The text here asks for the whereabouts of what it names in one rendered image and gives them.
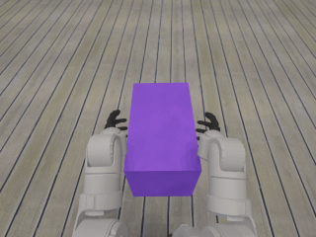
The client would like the robot right thigh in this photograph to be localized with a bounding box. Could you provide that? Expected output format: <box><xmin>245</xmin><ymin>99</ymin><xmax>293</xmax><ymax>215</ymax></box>
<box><xmin>172</xmin><ymin>226</ymin><xmax>202</xmax><ymax>237</ymax></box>

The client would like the carton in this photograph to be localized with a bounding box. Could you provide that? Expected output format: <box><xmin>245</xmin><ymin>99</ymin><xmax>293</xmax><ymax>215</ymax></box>
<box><xmin>123</xmin><ymin>82</ymin><xmax>202</xmax><ymax>197</ymax></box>

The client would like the left robot forearm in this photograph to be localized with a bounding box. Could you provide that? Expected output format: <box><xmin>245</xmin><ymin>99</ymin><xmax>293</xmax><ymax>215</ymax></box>
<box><xmin>72</xmin><ymin>127</ymin><xmax>127</xmax><ymax>237</ymax></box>

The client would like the robot left hand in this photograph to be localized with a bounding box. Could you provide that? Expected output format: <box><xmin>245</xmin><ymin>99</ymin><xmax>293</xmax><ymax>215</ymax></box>
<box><xmin>104</xmin><ymin>110</ymin><xmax>128</xmax><ymax>137</ymax></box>

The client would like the robot right hand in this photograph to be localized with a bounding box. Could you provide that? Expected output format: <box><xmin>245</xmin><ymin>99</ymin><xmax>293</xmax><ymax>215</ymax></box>
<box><xmin>196</xmin><ymin>112</ymin><xmax>220</xmax><ymax>140</ymax></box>

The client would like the right robot forearm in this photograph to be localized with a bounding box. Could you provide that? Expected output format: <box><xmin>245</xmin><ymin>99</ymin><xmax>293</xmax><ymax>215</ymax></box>
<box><xmin>197</xmin><ymin>129</ymin><xmax>258</xmax><ymax>237</ymax></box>

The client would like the robot right upper arm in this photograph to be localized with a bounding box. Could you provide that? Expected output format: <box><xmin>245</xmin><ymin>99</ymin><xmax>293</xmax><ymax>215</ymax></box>
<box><xmin>200</xmin><ymin>222</ymin><xmax>256</xmax><ymax>237</ymax></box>

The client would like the robot left upper arm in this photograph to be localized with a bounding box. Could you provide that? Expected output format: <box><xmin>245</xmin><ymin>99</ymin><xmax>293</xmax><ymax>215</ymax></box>
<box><xmin>73</xmin><ymin>218</ymin><xmax>128</xmax><ymax>237</ymax></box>

